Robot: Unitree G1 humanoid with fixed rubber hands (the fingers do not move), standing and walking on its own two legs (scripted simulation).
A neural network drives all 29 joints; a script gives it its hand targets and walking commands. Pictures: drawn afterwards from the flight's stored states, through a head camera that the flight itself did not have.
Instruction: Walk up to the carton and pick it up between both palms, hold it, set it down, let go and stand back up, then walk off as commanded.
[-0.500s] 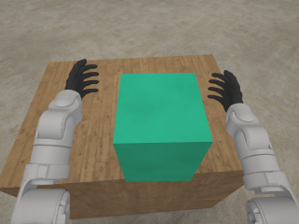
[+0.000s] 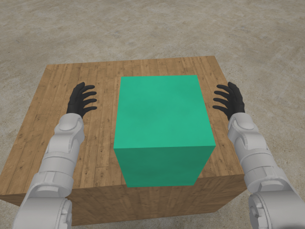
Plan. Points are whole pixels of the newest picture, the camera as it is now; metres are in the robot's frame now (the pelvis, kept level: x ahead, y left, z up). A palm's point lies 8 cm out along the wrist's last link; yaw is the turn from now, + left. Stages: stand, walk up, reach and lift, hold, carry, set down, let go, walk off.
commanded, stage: reach and lift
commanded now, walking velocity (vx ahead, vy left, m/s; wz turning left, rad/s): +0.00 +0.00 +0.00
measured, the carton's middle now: (159, 134) +0.37 -0.01 +0.02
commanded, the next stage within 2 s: none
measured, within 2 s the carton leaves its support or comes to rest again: neither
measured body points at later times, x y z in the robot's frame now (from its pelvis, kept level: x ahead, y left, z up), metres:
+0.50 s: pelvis +0.02 +0.01 +0.00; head +0.07 +0.02 +0.44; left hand +0.42 +0.20 +0.03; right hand +0.42 -0.21 +0.04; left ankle +0.02 +0.15 -0.74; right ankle +0.02 -0.13 -0.74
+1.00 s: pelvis +0.02 +0.02 +0.00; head +0.06 +0.02 +0.44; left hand +0.44 +0.14 +0.05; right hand +0.42 -0.16 +0.03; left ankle +0.02 +0.15 -0.74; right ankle +0.02 -0.13 -0.74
